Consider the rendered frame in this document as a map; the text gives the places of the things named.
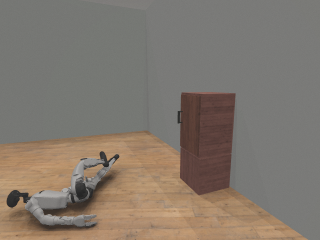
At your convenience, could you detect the left robot hand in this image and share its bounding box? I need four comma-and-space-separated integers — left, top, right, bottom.
85, 176, 101, 183

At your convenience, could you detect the robot shin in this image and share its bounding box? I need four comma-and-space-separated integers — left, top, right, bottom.
100, 158, 115, 178
80, 158, 105, 169

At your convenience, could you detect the robot right forearm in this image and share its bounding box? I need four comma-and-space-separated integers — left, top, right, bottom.
41, 215, 75, 226

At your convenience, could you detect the robot left forearm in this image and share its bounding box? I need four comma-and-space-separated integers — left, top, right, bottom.
68, 181, 86, 194

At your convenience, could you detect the right robot hand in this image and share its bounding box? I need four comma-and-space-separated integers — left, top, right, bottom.
73, 214, 97, 227

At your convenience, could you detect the handle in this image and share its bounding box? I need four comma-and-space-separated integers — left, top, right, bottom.
177, 111, 183, 124

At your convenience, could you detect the left robot shin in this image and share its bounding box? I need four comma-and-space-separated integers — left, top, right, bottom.
100, 158, 115, 178

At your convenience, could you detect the left robot upper arm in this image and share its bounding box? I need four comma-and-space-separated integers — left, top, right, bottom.
61, 188, 69, 193

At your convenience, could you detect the right robot shin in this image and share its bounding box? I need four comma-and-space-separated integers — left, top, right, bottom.
80, 158, 105, 169

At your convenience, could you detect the right robot upper arm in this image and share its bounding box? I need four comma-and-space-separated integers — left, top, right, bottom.
25, 197, 52, 225

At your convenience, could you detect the cupboard door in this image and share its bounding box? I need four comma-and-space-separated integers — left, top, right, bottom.
180, 94, 201, 156

